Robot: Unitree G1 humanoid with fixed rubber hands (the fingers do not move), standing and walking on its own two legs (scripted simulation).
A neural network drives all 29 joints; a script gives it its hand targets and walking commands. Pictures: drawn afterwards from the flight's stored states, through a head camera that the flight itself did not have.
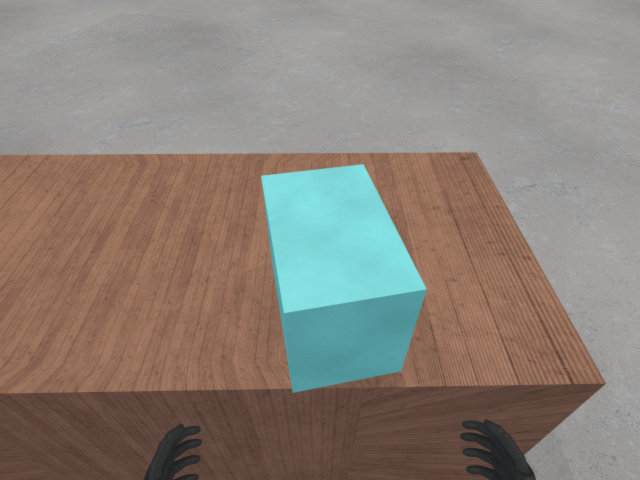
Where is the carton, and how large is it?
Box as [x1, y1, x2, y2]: [261, 164, 426, 392]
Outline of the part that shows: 363,164 261,176 273,271 293,392 400,371 426,289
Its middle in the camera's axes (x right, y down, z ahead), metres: +0.01 +0.05 +0.68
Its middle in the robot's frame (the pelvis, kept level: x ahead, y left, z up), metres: +0.48 +0.01 -0.04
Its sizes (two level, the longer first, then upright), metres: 0.300 0.189 0.226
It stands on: a pedestal, 0.63 m high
